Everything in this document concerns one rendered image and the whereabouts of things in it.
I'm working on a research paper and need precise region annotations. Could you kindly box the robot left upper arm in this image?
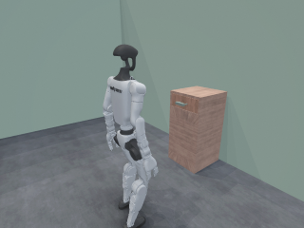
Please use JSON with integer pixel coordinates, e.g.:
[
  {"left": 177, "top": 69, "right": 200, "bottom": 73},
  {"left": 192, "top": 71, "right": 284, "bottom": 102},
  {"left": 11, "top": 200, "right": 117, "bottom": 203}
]
[{"left": 103, "top": 76, "right": 115, "bottom": 113}]

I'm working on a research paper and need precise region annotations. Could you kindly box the robot torso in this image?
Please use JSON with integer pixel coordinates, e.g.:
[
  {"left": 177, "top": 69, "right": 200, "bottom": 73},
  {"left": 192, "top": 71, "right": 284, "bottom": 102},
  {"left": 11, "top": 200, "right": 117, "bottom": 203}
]
[{"left": 110, "top": 76, "right": 138, "bottom": 151}]

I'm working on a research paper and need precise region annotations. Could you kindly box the drawer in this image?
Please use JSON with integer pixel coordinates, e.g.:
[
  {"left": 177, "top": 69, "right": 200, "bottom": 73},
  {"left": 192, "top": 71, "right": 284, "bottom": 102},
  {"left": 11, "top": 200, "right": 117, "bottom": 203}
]
[{"left": 171, "top": 93, "right": 199, "bottom": 114}]

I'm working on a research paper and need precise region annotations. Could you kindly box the left robot forearm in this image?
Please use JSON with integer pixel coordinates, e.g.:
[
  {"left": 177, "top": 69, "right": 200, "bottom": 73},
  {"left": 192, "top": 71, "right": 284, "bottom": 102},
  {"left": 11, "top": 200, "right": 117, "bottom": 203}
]
[{"left": 103, "top": 109, "right": 115, "bottom": 134}]

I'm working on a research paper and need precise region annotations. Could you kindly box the right robot hand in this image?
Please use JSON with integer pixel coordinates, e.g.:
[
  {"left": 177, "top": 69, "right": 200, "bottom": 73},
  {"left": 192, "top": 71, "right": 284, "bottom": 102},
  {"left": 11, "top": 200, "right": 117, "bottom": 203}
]
[{"left": 142, "top": 156, "right": 159, "bottom": 182}]

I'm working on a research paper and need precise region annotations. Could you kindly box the robot right foot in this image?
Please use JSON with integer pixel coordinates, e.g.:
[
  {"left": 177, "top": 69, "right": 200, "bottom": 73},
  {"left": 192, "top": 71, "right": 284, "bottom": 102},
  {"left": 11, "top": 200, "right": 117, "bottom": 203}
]
[{"left": 123, "top": 216, "right": 146, "bottom": 228}]

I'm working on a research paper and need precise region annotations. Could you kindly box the left robot hand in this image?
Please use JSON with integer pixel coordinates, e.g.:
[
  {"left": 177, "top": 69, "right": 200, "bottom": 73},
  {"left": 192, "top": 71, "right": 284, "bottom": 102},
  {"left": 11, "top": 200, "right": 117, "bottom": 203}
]
[{"left": 106, "top": 132, "right": 119, "bottom": 151}]

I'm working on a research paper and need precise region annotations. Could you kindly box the robot right upper arm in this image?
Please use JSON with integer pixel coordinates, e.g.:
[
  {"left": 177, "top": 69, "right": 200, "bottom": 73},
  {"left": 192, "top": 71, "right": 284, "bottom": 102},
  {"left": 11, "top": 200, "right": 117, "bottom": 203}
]
[{"left": 129, "top": 81, "right": 146, "bottom": 127}]

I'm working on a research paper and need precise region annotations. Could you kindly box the handle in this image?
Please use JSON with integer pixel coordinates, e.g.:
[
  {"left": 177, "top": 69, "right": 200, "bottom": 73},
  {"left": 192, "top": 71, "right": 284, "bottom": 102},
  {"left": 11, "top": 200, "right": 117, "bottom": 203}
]
[{"left": 175, "top": 102, "right": 188, "bottom": 106}]

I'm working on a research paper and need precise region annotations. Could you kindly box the right robot forearm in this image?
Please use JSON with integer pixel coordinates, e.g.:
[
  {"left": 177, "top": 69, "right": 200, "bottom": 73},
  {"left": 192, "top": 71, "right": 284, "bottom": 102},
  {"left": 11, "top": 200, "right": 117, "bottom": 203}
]
[{"left": 133, "top": 117, "right": 152, "bottom": 159}]

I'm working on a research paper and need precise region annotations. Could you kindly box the cabinet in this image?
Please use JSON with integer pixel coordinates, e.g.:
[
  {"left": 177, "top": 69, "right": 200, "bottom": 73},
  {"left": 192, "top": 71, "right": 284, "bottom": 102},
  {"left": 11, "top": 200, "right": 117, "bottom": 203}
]
[{"left": 168, "top": 85, "right": 227, "bottom": 174}]

